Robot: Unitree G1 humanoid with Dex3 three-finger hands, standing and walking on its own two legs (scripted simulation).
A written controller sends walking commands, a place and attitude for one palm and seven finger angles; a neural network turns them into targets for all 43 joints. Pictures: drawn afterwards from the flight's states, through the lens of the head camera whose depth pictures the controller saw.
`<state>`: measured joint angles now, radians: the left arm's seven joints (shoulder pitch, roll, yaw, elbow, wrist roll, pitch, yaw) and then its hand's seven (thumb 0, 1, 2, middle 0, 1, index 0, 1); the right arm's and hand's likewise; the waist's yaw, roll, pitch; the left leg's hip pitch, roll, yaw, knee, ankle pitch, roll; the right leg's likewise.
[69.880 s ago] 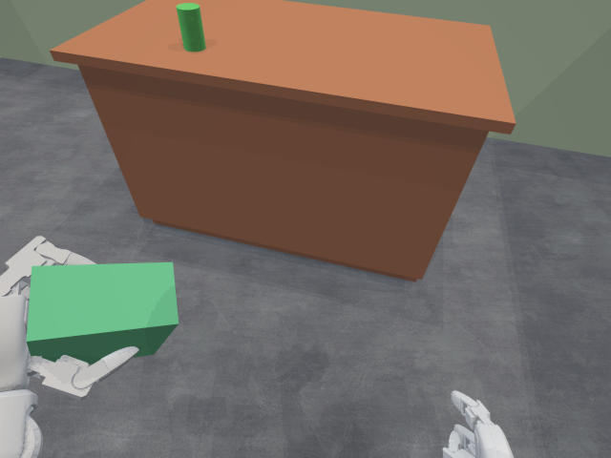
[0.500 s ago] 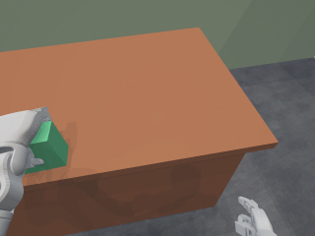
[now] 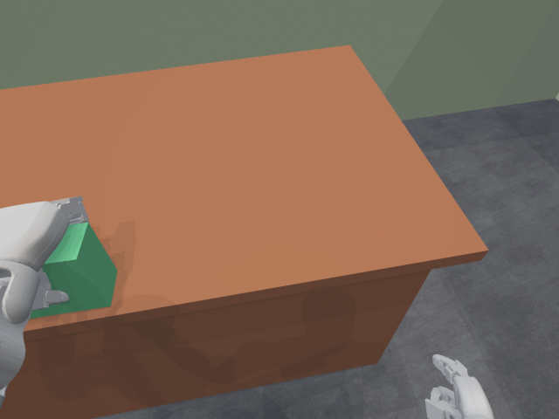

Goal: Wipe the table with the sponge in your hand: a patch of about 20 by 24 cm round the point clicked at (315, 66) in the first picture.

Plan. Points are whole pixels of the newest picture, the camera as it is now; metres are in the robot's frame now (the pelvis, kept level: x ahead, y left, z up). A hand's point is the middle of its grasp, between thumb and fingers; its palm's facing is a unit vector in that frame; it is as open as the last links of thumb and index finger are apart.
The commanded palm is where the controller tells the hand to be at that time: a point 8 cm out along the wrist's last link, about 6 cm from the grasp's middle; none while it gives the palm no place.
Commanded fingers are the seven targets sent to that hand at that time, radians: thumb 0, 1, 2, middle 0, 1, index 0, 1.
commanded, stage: lift the sponge slowly off the table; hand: left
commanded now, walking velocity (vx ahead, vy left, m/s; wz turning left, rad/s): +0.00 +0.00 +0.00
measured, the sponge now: (56, 280) +0.25 +0.36 +0.07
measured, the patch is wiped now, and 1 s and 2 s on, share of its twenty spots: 0.90 0.90 0.90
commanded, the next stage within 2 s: bring the sponge back beside the body in 1.68 s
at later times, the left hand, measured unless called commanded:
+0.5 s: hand (39, 246) +0.25 +0.34 +0.14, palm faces -0.02 +0.02 -1.00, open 10.4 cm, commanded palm +0.23 +0.34 +0.21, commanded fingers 0.00 0.10 1.30 -1.20 -1.60 -1.20 -1.60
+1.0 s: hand (17, 230) +0.25 +0.34 +0.18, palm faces +0.01 +0.04 -1.00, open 10.4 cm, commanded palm +0.22 +0.34 +0.24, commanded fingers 0.00 0.10 1.30 -1.20 -1.60 -1.20 -1.60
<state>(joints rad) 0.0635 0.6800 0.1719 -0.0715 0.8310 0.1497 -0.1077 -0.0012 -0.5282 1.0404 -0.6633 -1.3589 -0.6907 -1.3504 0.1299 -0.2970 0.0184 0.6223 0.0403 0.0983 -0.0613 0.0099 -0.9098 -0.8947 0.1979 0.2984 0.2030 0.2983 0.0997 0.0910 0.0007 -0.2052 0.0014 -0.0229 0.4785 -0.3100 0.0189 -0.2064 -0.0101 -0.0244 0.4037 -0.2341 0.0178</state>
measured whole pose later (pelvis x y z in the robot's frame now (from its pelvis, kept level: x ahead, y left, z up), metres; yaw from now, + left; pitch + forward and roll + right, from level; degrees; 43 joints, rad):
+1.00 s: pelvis -0.02 -0.01 +0.00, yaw +0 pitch -1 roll -1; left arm -0.11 0.77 0.18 -0.01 0.79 0.15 -0.20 0.00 -0.55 1.04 -0.70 -1.32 -0.72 -1.31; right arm 0.10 -0.30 0.04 0.63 0.05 0.08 -0.07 0.01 -0.91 -0.89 0.20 0.30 0.20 0.30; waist 0.12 0.11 0.04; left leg -0.15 0.00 -0.03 0.41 -0.25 0.01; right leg -0.16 -0.01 -0.03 0.35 -0.18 0.01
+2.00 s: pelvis -0.03 +0.00 +0.00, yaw +0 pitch +0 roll -1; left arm -0.13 0.80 0.19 -0.14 0.74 0.17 -0.29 0.00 -0.55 1.04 -0.70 -1.32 -0.72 -1.31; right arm 0.10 -0.30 0.06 0.60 0.05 0.06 -0.07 0.01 -0.91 -0.89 0.20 0.30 0.20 0.30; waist 0.13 0.11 0.04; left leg -0.17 0.00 -0.03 0.42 -0.24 0.01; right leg -0.17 -0.02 -0.03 0.36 -0.18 0.01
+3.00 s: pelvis -0.04 -0.02 +0.00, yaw -1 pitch -3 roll +0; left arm 0.26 0.71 0.12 -0.54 0.73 0.32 -0.20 0.00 -0.55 1.04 -0.70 -1.32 -0.72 -1.31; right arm 0.06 -0.28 0.06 0.59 0.04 0.06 -0.06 0.01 -0.91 -0.89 0.20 0.30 0.20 0.30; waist 0.17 0.13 0.02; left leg -0.15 0.01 -0.01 0.45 -0.25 -0.01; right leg -0.18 0.00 -0.01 0.43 -0.19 0.00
